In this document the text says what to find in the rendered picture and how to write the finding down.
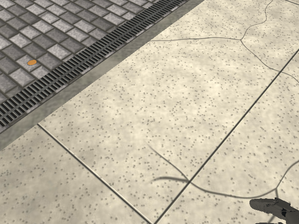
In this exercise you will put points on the robot right hand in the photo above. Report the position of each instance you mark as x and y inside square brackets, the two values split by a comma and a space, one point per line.
[277, 208]

